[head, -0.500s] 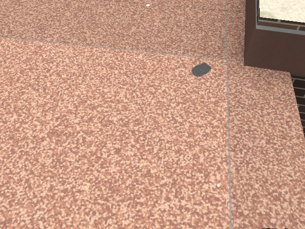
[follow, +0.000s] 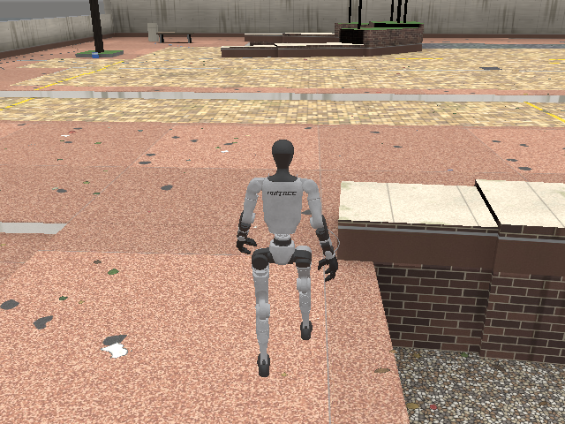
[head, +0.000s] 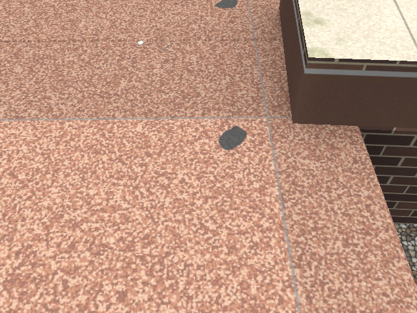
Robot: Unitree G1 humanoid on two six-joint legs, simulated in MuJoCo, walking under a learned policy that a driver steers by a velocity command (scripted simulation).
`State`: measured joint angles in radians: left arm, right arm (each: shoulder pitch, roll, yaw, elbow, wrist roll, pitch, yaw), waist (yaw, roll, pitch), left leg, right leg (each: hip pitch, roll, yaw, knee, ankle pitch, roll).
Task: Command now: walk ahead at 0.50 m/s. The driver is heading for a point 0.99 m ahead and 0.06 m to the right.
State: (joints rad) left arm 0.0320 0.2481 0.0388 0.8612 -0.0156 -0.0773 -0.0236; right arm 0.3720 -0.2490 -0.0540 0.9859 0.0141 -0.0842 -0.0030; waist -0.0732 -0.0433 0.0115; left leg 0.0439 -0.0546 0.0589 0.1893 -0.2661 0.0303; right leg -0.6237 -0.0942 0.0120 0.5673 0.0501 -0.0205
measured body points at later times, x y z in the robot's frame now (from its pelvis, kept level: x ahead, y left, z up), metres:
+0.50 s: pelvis +0.27 -0.05 +0.01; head +0.29 -0.05 +0.46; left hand +0.26 +0.22 -0.13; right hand +0.46 -0.29 -0.10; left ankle +0.47 +0.13 -0.69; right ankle +0.20 -0.13 -0.74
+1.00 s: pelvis +0.55 +0.01 +0.01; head +0.57 +0.01 +0.46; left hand +0.72 +0.27 -0.11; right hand +0.56 -0.26 -0.13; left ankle +0.51 +0.10 -0.74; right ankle +0.73 -0.17 -0.68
